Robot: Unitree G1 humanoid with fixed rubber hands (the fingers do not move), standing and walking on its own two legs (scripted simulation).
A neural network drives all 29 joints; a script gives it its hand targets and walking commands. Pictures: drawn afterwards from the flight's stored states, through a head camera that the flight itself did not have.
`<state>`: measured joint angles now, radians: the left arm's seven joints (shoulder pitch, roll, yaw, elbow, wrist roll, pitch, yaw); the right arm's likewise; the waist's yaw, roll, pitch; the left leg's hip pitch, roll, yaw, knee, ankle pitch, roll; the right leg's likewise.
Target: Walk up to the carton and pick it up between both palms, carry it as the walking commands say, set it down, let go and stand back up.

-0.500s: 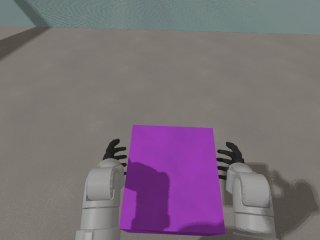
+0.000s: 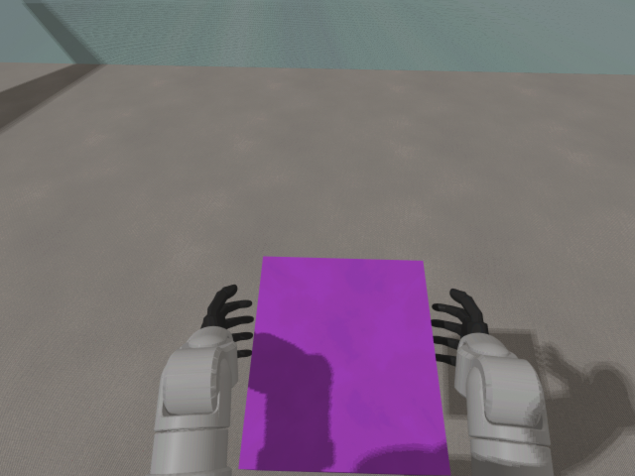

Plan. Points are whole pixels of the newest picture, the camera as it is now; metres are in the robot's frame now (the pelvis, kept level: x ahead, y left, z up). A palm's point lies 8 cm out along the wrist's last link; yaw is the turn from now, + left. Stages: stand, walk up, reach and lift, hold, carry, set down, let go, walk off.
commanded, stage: carry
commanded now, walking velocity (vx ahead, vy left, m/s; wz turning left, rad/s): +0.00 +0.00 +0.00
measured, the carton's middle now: (339, 366) +0.30 +0.00 -0.02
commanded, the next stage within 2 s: hold in 0.52 s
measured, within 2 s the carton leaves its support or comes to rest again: neither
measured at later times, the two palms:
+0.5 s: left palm (225, 344) +0.28 +0.14 +0.07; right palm (481, 350) +0.27 -0.17 +0.07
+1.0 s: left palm (209, 346) +0.28 +0.16 +0.06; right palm (465, 351) +0.28 -0.15 +0.06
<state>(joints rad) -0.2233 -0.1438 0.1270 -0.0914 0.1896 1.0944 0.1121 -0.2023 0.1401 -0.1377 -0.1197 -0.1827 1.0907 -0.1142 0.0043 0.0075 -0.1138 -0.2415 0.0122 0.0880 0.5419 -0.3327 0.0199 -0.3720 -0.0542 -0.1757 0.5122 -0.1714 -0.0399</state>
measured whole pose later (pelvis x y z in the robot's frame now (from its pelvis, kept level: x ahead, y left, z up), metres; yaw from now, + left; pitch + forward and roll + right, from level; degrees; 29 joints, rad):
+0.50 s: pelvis +0.00 -0.01 +0.00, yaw +0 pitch +2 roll +0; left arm -0.20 -0.14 0.12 -0.08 0.19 1.06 0.10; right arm -0.18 0.14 -0.13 -0.11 -0.18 1.06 -0.11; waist 0.00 0.01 -0.12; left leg -0.23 0.03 0.09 0.53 -0.33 0.00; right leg -0.36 -0.04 -0.18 0.49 -0.16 -0.05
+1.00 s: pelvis -0.02 +0.00 +0.00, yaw +2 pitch -7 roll +0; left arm -0.37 -0.13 0.32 0.46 0.28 0.67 -0.02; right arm -0.32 0.16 -0.29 0.34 -0.29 0.72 -0.06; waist -0.02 0.02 -0.06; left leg -0.07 -0.05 -0.06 0.50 -0.30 0.03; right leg -0.18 0.03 0.01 0.46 -0.15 -0.02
